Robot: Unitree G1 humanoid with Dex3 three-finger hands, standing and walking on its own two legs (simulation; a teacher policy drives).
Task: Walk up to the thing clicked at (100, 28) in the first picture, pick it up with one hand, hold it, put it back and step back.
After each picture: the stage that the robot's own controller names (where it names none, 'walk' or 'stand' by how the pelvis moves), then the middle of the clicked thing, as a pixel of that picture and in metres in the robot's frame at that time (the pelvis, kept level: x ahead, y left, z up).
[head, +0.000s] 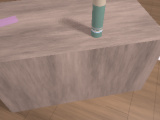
stand; (97, 17) +0.83 -0.06 -0.03
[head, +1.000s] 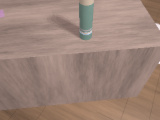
walk; (86, 17) +0.73 +0.03 +0.00
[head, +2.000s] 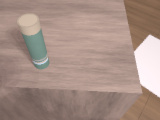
stand; (36, 45) +0.48 +0.24 +0.01
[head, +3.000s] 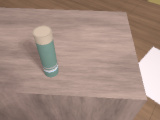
stand; (47, 54) +0.51 +0.19 -0.01
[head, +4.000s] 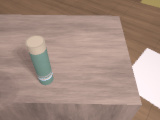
stand; (41, 63) +0.48 +0.20 -0.03
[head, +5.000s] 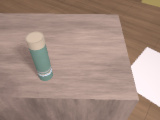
stand; (41, 58) +0.51 +0.21 -0.03
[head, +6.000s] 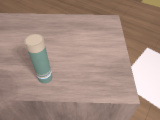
stand; (40, 61) +0.49 +0.21 -0.03
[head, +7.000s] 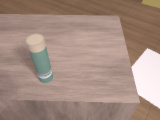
stand; (41, 61) +0.49 +0.21 -0.03
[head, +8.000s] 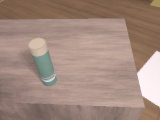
rise first; (44, 64) +0.48 +0.22 -0.03
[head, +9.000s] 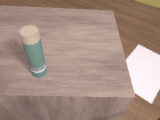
go down; (34, 54) +0.51 +0.20 -0.01
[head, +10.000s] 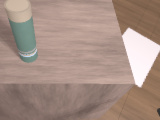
go down; (24, 35) +0.51 +0.20 +0.04
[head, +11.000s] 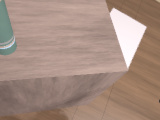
close in; out of the picture +0.50 +0.22 +0.07
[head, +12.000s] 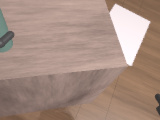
close; out of the picture +0.52 +0.22 +0.08
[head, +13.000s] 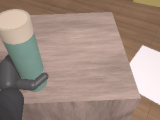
lift; (27, 58) +0.34 +0.16 +0.19
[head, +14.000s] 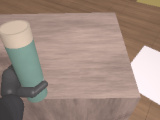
hold; (27, 66) +0.33 +0.18 +0.15
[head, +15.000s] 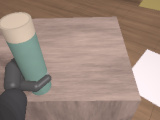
hold; (30, 60) +0.33 +0.17 +0.18
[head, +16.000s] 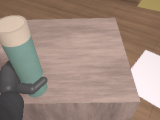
hold; (26, 63) +0.32 +0.18 +0.17
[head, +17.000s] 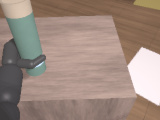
crouch; (27, 40) +0.41 +0.18 +0.19
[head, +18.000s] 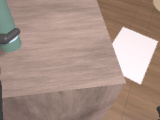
lower; out of the picture +0.50 +0.22 +0.18
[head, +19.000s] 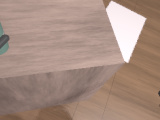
lower; out of the picture +0.51 +0.22 +0.08
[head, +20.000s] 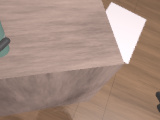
lower; out of the picture +0.50 +0.22 +0.08
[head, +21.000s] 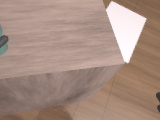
lower; out of the picture +0.51 +0.22 +0.08
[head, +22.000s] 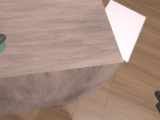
lower; out of the picture +0.51 +0.23 +0.09
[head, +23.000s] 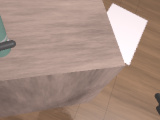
open; out of the picture +0.51 +0.22 +0.08
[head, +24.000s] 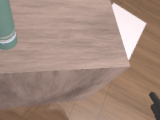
sink last; out of the picture +0.50 +0.21 +0.07
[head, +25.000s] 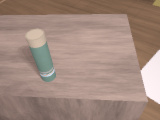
sink last; (42, 58) +0.49 +0.22 +0.02
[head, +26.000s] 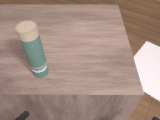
stand; (34, 52) +0.48 +0.22 +0.04
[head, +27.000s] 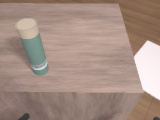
stand; (34, 50) +0.49 +0.22 +0.04
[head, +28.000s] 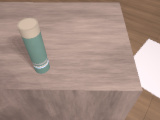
stand; (36, 49) +0.50 +0.22 +0.03
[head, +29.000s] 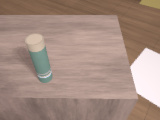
stand; (40, 60) +0.50 +0.22 -0.03
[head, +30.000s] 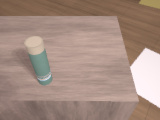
stand; (40, 63) +0.48 +0.21 -0.03
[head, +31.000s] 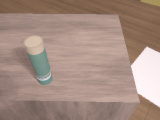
stand; (40, 63) +0.48 +0.21 -0.03
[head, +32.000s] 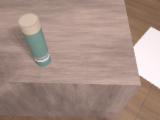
walk; (37, 43) +0.51 +0.22 -0.02
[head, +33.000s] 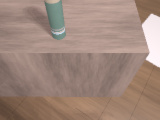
walk; (55, 15) +0.65 +0.15 -0.01
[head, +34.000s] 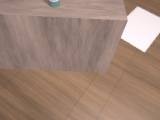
walk; out of the picture +0.92 +0.20 -0.01
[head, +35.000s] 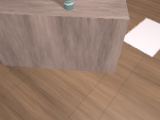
stand; out of the picture +1.11 +0.17 -0.01
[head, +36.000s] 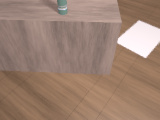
stand; out of the picture +1.12 +0.19 -0.03
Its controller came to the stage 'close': yes
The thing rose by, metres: 0.22
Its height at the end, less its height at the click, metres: +0.00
